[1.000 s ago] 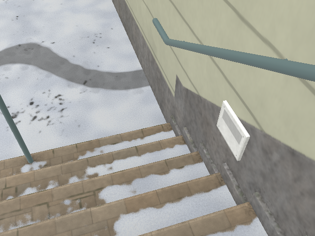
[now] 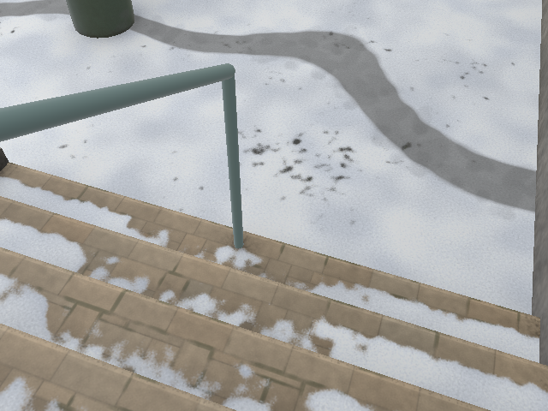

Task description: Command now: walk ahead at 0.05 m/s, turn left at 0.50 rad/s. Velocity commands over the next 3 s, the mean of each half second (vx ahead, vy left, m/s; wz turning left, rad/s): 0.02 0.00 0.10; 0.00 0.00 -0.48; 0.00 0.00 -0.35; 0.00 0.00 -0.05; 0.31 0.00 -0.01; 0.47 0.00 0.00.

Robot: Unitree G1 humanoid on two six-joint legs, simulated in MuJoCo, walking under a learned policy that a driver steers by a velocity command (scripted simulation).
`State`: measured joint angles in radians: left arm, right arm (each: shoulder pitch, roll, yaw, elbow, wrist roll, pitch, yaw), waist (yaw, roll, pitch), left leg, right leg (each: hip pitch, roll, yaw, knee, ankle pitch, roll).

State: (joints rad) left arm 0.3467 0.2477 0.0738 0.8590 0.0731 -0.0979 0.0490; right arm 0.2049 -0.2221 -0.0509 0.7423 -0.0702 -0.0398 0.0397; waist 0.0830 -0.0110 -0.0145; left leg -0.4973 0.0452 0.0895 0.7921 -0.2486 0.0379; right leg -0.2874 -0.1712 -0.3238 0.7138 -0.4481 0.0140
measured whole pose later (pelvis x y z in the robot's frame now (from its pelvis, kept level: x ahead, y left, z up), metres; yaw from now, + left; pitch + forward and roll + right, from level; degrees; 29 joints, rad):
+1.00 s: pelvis +0.00 -0.06 +0.00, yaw -18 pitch +7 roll +2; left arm 0.38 0.20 0.03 0.85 0.05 -0.08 -0.04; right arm 0.21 -0.21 -0.02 0.71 -0.05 -0.03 -0.06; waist 0.03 -0.01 -0.09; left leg -0.81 0.03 -0.02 1.38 -0.33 -0.14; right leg -0.48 0.13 0.11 0.69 -0.31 -0.11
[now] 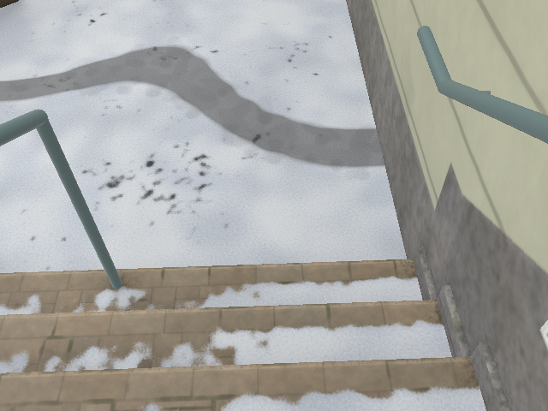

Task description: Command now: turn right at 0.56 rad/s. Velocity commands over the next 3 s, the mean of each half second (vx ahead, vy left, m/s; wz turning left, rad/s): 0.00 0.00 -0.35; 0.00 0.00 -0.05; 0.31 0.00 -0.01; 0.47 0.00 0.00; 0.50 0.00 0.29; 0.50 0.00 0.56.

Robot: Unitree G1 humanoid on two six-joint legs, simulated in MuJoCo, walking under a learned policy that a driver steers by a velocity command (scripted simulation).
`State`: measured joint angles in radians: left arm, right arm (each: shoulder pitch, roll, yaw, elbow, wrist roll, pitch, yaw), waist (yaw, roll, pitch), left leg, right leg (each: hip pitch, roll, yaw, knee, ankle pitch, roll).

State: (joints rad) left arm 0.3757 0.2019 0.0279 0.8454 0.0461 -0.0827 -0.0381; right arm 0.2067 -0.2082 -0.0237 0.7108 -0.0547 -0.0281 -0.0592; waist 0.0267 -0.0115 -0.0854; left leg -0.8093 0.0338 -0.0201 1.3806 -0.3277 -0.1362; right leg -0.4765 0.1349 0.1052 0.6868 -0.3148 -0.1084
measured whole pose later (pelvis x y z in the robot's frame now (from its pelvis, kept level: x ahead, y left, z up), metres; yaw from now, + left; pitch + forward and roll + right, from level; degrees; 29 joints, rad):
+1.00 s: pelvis -0.01 +0.07 +0.02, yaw -9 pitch -1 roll +0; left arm 0.23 0.17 0.02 1.04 0.00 0.02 0.01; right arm 0.20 -0.20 -0.02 0.94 -0.01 -0.03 0.01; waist 0.01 0.00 0.04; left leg -0.22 -0.04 0.03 0.48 -0.26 0.05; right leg -0.22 -0.03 0.01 0.47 -0.24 0.04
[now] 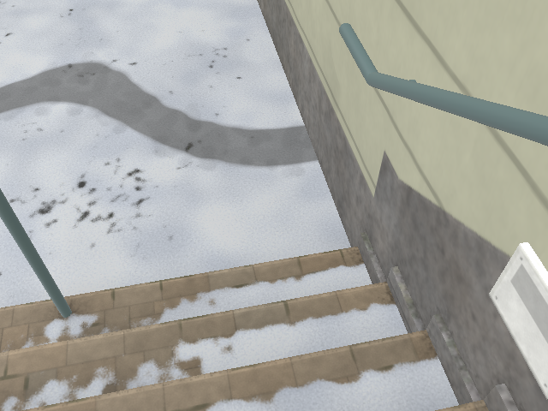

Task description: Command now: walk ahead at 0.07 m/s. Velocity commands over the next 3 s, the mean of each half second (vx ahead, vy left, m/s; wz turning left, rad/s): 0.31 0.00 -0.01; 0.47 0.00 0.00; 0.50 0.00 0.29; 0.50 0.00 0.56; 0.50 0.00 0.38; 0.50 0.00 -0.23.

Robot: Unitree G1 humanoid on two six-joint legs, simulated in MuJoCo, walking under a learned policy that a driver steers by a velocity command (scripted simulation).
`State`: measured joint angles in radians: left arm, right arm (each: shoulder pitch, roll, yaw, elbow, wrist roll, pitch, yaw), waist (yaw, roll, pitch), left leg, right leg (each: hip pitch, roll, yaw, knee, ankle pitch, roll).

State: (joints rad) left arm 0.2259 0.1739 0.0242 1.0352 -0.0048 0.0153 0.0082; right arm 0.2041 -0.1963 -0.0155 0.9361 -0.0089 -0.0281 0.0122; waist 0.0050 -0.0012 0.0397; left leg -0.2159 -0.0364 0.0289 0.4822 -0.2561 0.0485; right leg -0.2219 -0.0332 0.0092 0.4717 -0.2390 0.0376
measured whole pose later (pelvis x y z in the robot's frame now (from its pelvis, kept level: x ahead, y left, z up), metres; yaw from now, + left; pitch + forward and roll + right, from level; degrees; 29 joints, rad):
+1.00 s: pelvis +0.41 +0.04 -0.21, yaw +0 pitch +1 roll +3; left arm 0.11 0.22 -0.02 0.89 0.10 -0.04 -0.06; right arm 0.56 -0.17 0.04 1.08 -0.08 -0.12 0.02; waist -0.08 -0.06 -0.01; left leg -0.20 -0.09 0.08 0.79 -0.61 0.07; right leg -0.73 -0.10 0.06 0.69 0.54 -0.06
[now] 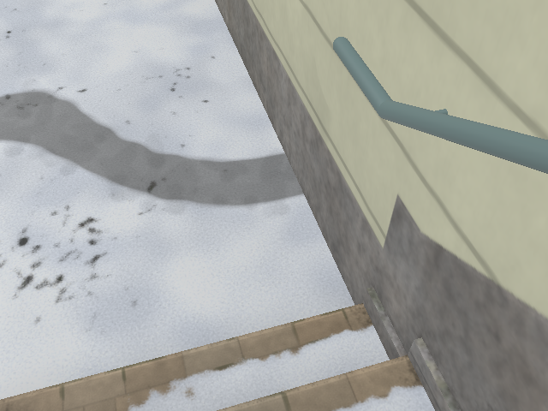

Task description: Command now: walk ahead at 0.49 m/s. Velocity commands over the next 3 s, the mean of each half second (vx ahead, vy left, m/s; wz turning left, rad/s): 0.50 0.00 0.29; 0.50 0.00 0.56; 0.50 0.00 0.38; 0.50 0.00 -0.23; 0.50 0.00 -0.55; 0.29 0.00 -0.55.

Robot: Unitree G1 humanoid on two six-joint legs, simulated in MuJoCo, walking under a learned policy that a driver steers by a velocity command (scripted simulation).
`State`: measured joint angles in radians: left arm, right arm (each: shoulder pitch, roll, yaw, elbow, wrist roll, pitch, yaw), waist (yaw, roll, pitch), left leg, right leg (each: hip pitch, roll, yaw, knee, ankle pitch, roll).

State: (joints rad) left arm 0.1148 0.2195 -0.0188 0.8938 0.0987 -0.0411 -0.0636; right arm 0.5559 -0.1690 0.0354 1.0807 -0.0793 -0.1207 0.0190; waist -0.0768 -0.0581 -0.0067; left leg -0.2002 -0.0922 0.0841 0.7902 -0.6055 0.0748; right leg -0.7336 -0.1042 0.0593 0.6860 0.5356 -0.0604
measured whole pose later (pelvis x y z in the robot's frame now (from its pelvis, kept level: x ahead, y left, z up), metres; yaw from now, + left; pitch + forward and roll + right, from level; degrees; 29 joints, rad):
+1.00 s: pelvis +0.57 +0.10 -0.34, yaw +29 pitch +1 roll +3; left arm 0.06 0.23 -0.02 0.81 0.08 -0.09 -0.05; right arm 0.53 -0.16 0.03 1.03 -0.10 -0.12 0.05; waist -0.13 -0.06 -0.02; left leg -0.32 -0.11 -0.03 0.89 -0.58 0.07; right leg -0.68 -0.12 0.11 0.75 0.37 0.00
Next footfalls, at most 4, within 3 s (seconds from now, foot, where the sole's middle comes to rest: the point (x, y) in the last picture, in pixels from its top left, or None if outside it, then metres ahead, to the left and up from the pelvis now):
0.16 right None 0.23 -0.13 -0.89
0.70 left None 0.50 0.18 -1.06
1.12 right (243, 370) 0.83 0.07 -1.23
1.72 left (137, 341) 1.05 0.48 -1.39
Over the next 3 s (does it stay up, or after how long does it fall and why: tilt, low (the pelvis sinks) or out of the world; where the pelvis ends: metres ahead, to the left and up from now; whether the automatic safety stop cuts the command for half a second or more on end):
stays up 1.60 0.52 -0.61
